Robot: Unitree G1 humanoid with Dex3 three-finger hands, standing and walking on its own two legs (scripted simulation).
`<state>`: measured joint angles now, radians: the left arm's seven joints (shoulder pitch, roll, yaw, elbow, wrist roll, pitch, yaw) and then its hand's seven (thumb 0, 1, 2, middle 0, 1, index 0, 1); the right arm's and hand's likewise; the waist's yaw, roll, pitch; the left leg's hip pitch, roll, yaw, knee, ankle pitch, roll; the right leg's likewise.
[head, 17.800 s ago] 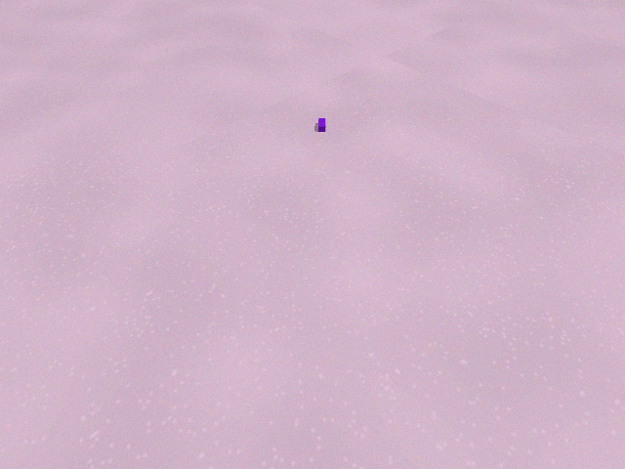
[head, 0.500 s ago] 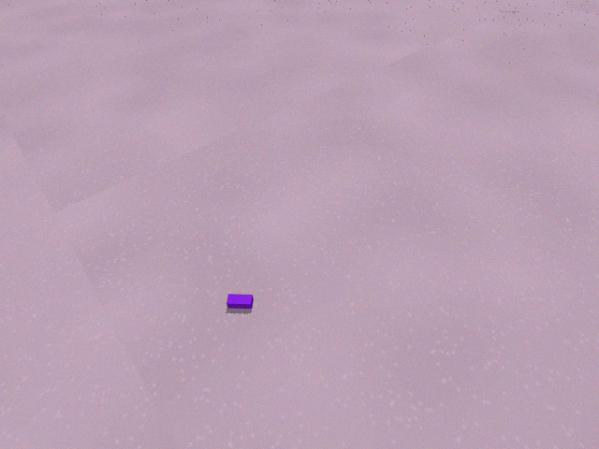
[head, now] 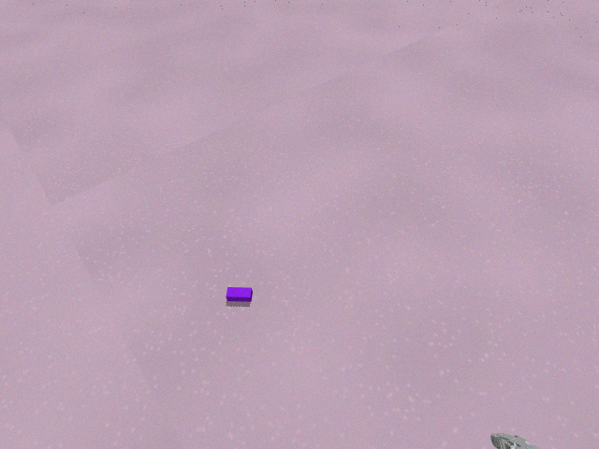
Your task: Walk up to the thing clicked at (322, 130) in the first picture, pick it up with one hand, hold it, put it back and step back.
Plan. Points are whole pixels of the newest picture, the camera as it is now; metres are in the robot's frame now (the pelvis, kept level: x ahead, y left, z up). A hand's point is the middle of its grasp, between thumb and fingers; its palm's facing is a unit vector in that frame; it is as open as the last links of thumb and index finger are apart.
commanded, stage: stand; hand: left
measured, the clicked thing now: (239, 294) +0.78 +0.26 -0.76
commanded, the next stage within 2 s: walk up in 0.80 s
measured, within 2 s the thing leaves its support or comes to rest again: neither
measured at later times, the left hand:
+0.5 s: hand out of the picture +0.06 +0.25 -0.15, palm faces -0.04 -0.94 -0.35, open 7.4 cm
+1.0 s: hand out of the picture +0.05 +0.27 -0.15, palm faces +0.04 -0.93 -0.35, open 7.4 cm
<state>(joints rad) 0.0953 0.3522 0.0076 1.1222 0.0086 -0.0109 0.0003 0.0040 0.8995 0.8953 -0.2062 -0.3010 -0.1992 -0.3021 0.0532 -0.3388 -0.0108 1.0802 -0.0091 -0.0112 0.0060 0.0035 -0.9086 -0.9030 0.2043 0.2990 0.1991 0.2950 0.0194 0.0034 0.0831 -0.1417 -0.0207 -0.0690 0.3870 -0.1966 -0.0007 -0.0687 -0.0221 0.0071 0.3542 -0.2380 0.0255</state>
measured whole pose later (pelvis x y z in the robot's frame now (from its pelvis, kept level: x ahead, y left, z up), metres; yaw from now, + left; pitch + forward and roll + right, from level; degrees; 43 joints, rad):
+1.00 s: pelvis +0.02 +0.00 -0.01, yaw +2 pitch -2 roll -2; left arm 0.24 0.37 0.07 1.01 0.04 -0.05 -0.04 0.00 0.90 0.89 -0.21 -0.30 -0.20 -0.30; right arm 0.21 -0.40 -0.07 1.04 -0.04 -0.01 0.05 0.00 -0.91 -0.90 0.20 0.30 0.20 0.29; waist 0.03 0.03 0.04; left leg -0.33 0.03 -0.02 0.70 -0.41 0.03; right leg -0.05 0.00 -0.02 0.37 -0.28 -0.01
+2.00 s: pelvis +0.26 -0.01 -0.02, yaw +1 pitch -2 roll -1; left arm 0.18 0.38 0.01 0.94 0.00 0.00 -0.01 0.00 0.90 0.90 -0.21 -0.30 -0.20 -0.30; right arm 0.18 -0.37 -0.01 0.92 0.00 -0.01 0.01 0.00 -0.91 -0.90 0.20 0.30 0.20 0.30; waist 0.01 -0.02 0.11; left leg -0.35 0.03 -0.01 0.67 -0.28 -0.01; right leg -0.28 0.00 -0.05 0.66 -0.33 -0.02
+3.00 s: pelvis +0.27 +0.00 +0.00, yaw +2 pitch -2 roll -1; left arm 0.12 0.35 0.01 1.15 0.01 0.00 -0.02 0.00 0.90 0.90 -0.21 -0.30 -0.20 -0.30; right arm 0.08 -0.34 0.01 1.14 -0.01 -0.01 0.01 0.00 -0.91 -0.90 0.20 0.30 0.20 0.29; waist 0.01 0.00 0.05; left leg -0.19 0.00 -0.01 0.34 -0.12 0.01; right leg -0.11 -0.02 -0.05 0.31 -0.17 0.01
